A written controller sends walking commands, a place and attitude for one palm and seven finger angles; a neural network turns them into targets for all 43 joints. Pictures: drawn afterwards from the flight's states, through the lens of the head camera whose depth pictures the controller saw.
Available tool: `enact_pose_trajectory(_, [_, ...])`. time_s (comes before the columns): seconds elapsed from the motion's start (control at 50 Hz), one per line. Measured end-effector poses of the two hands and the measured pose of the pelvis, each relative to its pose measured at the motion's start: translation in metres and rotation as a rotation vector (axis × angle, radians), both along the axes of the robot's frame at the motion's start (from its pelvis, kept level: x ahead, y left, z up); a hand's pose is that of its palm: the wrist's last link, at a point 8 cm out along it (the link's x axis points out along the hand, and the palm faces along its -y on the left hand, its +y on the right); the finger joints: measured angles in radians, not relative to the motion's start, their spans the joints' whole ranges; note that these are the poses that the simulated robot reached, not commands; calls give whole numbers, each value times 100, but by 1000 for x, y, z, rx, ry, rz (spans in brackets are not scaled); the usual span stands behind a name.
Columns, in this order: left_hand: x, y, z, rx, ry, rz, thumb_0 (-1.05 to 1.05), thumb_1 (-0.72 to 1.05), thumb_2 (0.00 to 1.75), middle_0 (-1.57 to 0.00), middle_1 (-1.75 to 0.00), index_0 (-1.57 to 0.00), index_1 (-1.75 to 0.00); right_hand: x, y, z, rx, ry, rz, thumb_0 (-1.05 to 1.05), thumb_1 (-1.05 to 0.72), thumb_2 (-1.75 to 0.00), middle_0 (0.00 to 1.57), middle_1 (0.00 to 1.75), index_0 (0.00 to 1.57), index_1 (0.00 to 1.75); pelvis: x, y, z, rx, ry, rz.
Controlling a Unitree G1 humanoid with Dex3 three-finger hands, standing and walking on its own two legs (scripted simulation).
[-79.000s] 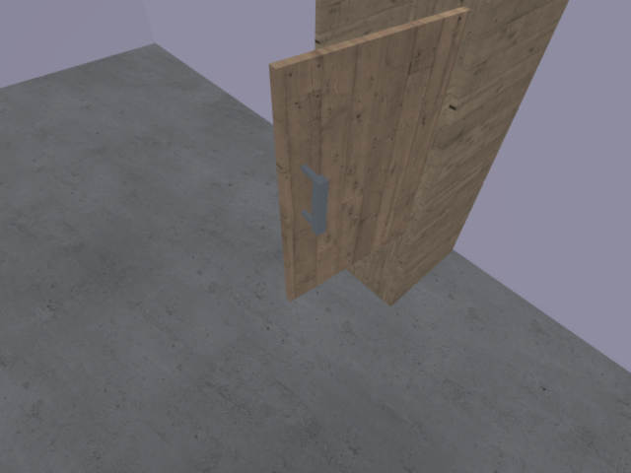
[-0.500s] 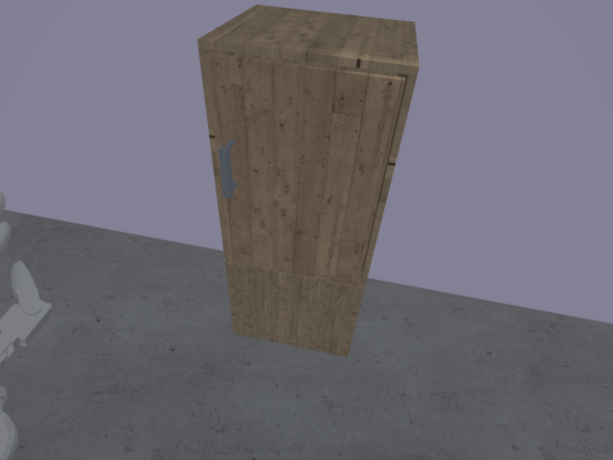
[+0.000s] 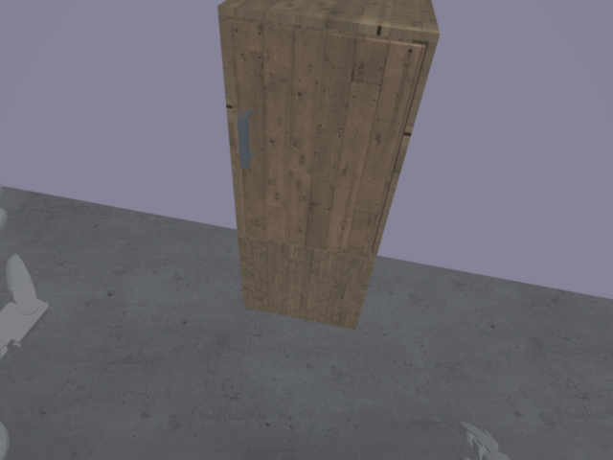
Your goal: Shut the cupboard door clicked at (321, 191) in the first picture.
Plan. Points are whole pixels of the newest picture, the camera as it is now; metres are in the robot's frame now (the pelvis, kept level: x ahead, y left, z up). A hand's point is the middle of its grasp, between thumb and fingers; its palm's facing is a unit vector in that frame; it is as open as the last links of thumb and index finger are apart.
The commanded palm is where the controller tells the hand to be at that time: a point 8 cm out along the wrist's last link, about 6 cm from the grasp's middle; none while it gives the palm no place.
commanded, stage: stop stepping back and stand still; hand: left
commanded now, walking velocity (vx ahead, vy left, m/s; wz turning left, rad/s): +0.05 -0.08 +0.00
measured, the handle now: (246, 138) +0.80 +0.20 +0.02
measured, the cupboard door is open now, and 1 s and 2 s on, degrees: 0 0 0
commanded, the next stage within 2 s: let the arm hang, fingers relaxed in 0.06 s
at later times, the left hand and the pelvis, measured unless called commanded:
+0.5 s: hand out of the picture +0.09 +0.17 -0.15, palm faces +0.08 -0.99 -0.15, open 6.8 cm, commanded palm none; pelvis +0.02 +0.00 +0.02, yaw +1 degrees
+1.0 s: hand out of the picture -0.02 +0.17 -0.15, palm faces +0.04 -0.99 -0.16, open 7.4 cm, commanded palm none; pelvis +0.00 +0.01 +0.02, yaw -1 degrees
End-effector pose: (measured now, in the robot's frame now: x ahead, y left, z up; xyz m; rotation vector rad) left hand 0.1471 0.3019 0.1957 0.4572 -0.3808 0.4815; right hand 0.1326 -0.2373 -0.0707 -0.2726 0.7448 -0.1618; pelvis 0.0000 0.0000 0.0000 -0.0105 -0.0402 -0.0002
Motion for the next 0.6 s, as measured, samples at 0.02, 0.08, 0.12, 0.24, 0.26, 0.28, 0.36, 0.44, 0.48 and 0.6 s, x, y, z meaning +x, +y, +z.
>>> enact_pose_trajectory(0.02, [2, 3, 0, 5, -5, 0, 1, 88, 90, -21, -30, -21, -30, 1, 0, 1, -3, -7, -13, 2, -90, -90, 20, 30, 21, 30, 0, 1, -1, 7, -6, -4])
enact_pose_trajectory(0.08, [13, 7, 3, 16, 13, 6, 1, 89, 90, -21, -30, -21, -30, 2, 2, 7, 16, -32, -39, 2, -90, -90, 20, 30, 21, 30, 3, -1, 5, 13, -9, -5])
enact_pose_trajectory(0.12, [20, 4, 6, 23, 30, 0, 1, 89, 90, -21, -30, -20, -30, 4, 5, 11, 35, -41, -36, 2, -90, -90, 20, 30, 20, 30, 6, -3, 10, 7, -6, -3])
enact_pose_trajectory(0.24, [56, -10, -70, -35, 404, -70, 0, 90, 90, -20, -30, -20, -30, 14, -2, -17, 96, 35, 8, 1, -90, -90, 20, 30, 20, 30, 15, -5, 4, 12, 31, 2])
enact_pose_trajectory(0.26, [60, -14, -103, -101, 540, -74, 0, 90, 90, -20, -30, -19, -30, 12, -4, -24, 101, 72, 4, 1, -90, -90, 20, 30, 20, 30, 16, -3, 4, 11, 32, 8])
enact_pose_trajectory(0.28, [59, -19, -137, -166, 673, -77, 0, 90, 90, -20, -30, -19, -30, 9, -5, -30, 103, 109, 0, 1, -90, -90, 20, 30, 20, 30, 16, -1, 4, 10, 30, 13])
enact_pose_trajectory(0.36, [19, -58, -256, -399, 1147, -103, 0, 90, 90, -20, -30, -19, -30, -19, -8, -37, 89, 244, -34, 1, -91, -90, 20, 30, 20, 30, 17, 1, 6, 23, 8, 11])
enact_pose_trajectory(0.44, [-47, -94, -314, -613, 1424, -71, -1, 94, 89, -21, -30, -20, -30, -60, -9, -33, 56, 389, -75, 1, -91, -90, 20, 30, 20, 30, 17, 0, 14, 16, 2, 7])
enact_pose_trajectory(0.48, [-62, -86, -318, -646, 1437, -12, -6, 100, 89, -21, -30, -20, -30, -82, -8, -32, 42, 478, -82, 1, -91, -90, 20, 30, 20, 30, 16, -2, 17, 8, 6, 14])
enact_pose_trajectory(0.6, [-117, -63, -320, -624, 1616, 83, -5, 98, 89, -21, -30, -20, -30, -127, 2, -37, 69, 627, -134, 1, -91, -90, 19, 30, 20, 30, 15, 0, 23, -2, 7, 10])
